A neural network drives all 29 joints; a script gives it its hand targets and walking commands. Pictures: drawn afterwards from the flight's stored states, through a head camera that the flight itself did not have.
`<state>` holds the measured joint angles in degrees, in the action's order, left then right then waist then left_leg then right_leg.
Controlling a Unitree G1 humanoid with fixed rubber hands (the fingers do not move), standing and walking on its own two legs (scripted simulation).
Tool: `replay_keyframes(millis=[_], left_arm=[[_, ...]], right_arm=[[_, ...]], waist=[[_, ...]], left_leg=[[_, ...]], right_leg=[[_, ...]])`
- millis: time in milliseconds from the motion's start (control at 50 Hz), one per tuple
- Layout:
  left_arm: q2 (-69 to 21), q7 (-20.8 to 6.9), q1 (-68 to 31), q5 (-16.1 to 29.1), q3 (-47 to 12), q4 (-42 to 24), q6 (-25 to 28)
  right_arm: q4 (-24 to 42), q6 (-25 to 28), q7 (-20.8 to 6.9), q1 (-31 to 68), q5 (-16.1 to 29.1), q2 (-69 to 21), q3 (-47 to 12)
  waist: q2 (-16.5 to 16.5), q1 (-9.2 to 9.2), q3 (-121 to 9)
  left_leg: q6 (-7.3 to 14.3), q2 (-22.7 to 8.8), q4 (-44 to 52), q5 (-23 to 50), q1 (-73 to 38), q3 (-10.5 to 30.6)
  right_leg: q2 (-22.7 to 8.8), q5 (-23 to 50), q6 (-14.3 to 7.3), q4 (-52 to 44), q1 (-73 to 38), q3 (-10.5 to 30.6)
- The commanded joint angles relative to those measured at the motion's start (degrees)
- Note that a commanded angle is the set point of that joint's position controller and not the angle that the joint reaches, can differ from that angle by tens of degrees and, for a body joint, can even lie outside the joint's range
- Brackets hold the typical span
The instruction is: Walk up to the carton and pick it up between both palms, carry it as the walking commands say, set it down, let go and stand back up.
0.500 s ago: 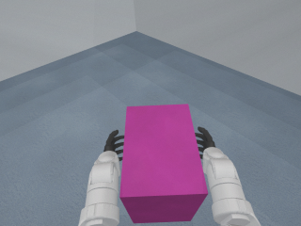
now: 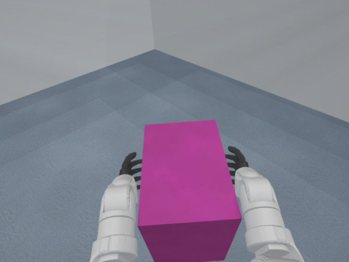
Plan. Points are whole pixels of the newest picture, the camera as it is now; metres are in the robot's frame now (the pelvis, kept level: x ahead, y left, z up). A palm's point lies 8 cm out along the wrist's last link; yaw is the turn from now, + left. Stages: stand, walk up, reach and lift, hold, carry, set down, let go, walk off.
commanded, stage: reach and lift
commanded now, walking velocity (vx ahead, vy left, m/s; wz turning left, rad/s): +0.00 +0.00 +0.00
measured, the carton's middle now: (185, 193) +0.31 +0.00 -0.01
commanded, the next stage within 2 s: hold in 0.76 s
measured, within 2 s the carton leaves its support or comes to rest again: neither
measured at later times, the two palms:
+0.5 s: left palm (129, 179) +0.31 +0.14 +0.05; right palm (243, 176) +0.30 -0.14 +0.05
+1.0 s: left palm (126, 186) +0.29 +0.14 +0.05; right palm (243, 180) +0.29 -0.14 +0.05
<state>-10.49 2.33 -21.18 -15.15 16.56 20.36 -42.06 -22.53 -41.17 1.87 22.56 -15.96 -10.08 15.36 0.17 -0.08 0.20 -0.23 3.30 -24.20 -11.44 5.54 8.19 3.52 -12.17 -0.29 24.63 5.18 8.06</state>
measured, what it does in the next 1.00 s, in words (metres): stands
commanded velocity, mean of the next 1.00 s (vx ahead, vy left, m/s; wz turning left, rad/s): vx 0.00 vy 0.00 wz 0.00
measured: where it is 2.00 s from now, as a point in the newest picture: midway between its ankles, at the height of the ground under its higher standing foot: outside the picture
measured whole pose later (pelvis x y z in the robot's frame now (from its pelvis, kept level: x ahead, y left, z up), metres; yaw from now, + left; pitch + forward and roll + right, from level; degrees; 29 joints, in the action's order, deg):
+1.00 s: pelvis +0.00 +0.00 +0.00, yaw +0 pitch -8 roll +0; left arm -9.5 2.2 -18.0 -14.7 12.3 18.5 -43.7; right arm -19.0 -43.2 1.9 18.3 -15.5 -9.6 12.5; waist 0.0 0.3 -0.9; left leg -0.1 2.9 -24.4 -11.6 5.1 7.5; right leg 3.5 -11.9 -0.3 24.2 4.6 7.7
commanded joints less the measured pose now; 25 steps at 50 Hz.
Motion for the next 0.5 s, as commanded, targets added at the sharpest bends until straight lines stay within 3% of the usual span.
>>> replay_keyframes(millis=[0, 480], left_arm=[[-57.5, -13.8, -34.1, 15.3, -33.0, -0.3, 1.6], [-58.4, -13.1, -25.0, 16.0, -35.4, -4.5, 1.0]], right_arm=[[0.5, 1.4, -13.8, 32.7, 14.9, -56.5, -31.2], [6.5, 0.4, -14.3, 24.6, 16.1, -55.1, -33.5]], waist=[[-0.5, -0.30, -13.9], [0.1, -0.05, -15.0]], left_leg=[[-0.2, 1.0, 3.6, 3.9, -2.9, -3.3], [-0.1, 0.5, 3.8, 12.4, -5.1, -2.4]], right_leg=[[0.1, 5.0, -0.1, -4.5, -1.3, -2.2], [1.1, 11.9, -0.1, -4.6, -2.7, -1.9]])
